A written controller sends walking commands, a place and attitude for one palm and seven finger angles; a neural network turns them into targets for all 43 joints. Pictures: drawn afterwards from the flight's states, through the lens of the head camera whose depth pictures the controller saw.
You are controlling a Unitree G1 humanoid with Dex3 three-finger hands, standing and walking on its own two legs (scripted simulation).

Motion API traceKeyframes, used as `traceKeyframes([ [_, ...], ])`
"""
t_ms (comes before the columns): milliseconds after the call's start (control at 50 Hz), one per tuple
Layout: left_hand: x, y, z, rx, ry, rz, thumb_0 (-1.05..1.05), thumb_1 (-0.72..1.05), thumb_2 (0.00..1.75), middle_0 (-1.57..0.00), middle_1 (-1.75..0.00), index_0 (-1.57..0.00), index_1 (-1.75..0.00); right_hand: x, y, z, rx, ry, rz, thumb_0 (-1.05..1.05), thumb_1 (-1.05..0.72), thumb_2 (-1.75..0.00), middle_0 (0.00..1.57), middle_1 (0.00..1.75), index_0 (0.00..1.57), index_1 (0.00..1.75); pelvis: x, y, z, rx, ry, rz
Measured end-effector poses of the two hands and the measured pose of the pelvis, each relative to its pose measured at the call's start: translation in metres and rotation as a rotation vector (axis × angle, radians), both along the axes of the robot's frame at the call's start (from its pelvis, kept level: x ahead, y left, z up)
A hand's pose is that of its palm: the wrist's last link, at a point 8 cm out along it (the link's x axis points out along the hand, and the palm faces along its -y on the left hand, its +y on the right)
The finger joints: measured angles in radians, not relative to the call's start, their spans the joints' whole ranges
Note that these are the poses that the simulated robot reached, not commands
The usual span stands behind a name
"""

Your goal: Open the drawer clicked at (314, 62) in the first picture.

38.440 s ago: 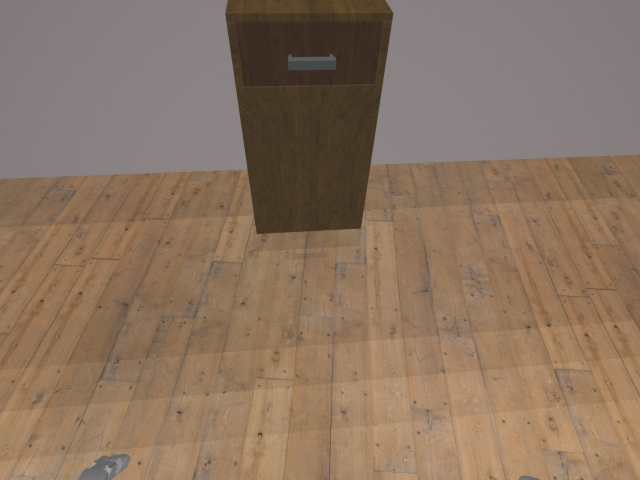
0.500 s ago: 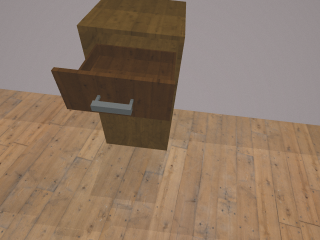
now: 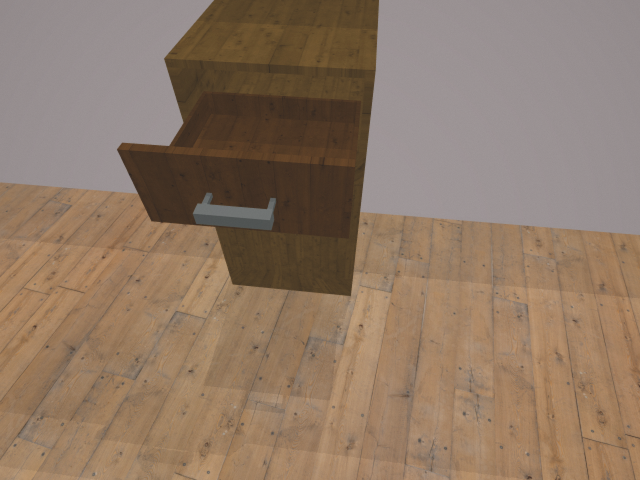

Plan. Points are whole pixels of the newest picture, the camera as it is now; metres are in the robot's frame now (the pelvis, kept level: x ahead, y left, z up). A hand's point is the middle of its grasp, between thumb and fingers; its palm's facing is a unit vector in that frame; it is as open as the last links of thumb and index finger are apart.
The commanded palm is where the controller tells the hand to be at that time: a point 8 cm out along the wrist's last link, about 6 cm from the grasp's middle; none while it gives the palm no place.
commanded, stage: let the arm hang, fingers relaxed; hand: left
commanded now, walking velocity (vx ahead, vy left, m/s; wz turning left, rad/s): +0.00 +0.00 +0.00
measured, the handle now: (237, 208) +0.55 +0.19 -0.02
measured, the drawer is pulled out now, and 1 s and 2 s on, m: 0.30 0.30 0.30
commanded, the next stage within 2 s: look to check the result in 0.30 s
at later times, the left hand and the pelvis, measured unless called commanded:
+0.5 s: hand out of the picture -0.01 +0.16 -0.18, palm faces +0.05 -0.98 -0.18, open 7.4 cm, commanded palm none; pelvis +0.01 -0.01 +0.00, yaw +0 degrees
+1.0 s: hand out of the picture +0.01 +0.15 -0.17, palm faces +0.05 -0.98 -0.17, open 7.4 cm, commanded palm none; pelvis +0.02 -0.01 +0.00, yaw +0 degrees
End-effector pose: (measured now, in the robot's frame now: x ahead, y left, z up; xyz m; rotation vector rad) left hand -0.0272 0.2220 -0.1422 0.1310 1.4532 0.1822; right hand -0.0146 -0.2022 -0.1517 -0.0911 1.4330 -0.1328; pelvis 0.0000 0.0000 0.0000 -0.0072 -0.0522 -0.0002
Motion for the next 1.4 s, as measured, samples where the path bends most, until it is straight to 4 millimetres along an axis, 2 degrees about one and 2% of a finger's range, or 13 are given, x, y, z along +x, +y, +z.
traceKeyframes([
  [180,0.015,-0.018,-0.006,-0.046,-0.037,-0.008,0.0,0.91,0.9,-0.2,-0.3,-0.2,-0.3,-0.013,0.0,0.002,-0.01,0.022,-0.025,0.0,-0.91,-0.89,0.2,0.3,0.2,0.3,0.0,-0.002,0.0,0.002,0.003,-0.003],
  [400,0.015,-0.015,-0.005,-0.027,-0.016,-0.002,0.0,0.91,0.9,-0.2,-0.3,-0.2,-0.3,-0.021,-0.002,0.003,-0.012,0.053,-0.041,0.0,-0.91,-0.89,0.2,0.3,0.19,0.3,0.003,-0.005,0.0,0.002,0.01,-0.005],
  [620,0.017,-0.015,-0.002,-0.013,-0.005,-0.001,0.0,0.91,0.9,-0.2,-0.3,-0.2,-0.3,-0.007,-0.003,0.001,0.001,0.035,-0.035,0.0,-0.91,-0.89,0.2,0.3,0.2,0.3,0.008,-0.008,0.001,0.004,0.013,-0.008],
  [840,0.028,-0.023,-0.003,-0.024,-0.023,0.0,0.0,0.91,0.9,-0.2,-0.3,-0.2,-0.3,0.009,-0.009,0.001,-0.006,0.014,-0.027,0.0,-0.91,-0.89,0.2,0.3,0.2,0.3,0.014,-0.011,0.001,0.005,0.012,-0.006],
  [1400,0.046,-0.026,0.0,-0.011,-0.029,-0.001,0.0,0.91,0.9,-0.2,-0.3,-0.2,-0.3,0.02,-0.018,0.002,-0.01,0.028,-0.026,0.0,-0.91,-0.89,0.2,0.3,0.2,0.3,0.028,-0.019,0.002,0.005,0.016,-0.004],
])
